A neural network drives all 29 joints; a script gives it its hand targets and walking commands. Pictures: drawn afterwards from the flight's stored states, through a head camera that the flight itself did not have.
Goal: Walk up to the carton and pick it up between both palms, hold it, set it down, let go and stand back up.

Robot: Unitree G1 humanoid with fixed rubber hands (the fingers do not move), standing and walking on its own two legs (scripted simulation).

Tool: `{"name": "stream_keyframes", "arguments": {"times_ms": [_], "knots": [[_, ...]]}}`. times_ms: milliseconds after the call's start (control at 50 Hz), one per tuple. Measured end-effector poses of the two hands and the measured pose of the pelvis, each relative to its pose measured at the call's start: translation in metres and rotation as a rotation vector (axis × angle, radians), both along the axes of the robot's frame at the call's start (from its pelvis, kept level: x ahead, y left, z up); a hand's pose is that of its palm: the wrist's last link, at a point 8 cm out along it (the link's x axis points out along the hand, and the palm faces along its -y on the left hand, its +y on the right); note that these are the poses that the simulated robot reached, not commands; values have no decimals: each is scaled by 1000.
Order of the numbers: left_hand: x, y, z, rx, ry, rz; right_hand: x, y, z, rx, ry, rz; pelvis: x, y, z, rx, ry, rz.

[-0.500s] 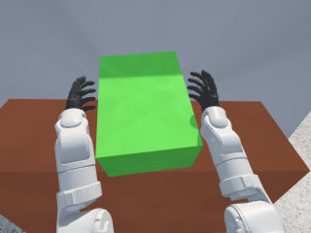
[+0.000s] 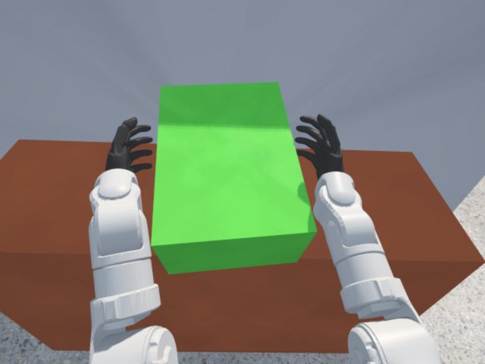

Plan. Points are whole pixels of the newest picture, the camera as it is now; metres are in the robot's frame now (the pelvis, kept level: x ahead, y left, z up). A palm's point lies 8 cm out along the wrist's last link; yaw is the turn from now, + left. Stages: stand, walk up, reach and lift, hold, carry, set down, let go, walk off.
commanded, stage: hold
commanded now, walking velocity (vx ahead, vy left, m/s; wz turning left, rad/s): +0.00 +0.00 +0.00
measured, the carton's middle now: (226, 172) +0.43 +0.00 +0.11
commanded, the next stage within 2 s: none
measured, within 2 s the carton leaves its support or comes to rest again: neither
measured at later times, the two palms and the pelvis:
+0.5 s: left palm (119, 173) +0.36 +0.17 +0.18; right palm (324, 165) +0.35 -0.15 +0.17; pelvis +0.01 +0.00 +0.00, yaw +0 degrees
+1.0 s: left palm (121, 171) +0.36 +0.17 +0.18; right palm (326, 163) +0.36 -0.15 +0.18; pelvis +0.00 +0.00 +0.00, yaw +0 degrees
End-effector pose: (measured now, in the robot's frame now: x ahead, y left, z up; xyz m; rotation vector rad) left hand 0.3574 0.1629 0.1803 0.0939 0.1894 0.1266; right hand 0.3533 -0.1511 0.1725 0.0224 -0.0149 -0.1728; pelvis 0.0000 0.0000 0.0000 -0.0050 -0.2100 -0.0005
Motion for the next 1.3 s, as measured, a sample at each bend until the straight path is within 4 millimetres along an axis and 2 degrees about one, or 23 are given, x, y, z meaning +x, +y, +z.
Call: {"name": "stream_keyframes", "arguments": {"times_ms": [120,400,720,1300], "knots": [[4,-3,3,-4,-6,0,3,-3,4,-3,-11,-1,1,-1,0,-1,1,-7],[2,5,-3,-5,-4,11,3,6,4,-6,-15,9,7,-2,0,-5,-15,6],[1,0,-3,0,-3,1,2,0,1,-8,-15,3,4,1,0,-3,-10,-5],[1,2,-4,-1,-1,4,2,2,1,-8,-17,3,5,0,0,-4,-12,-1]]}}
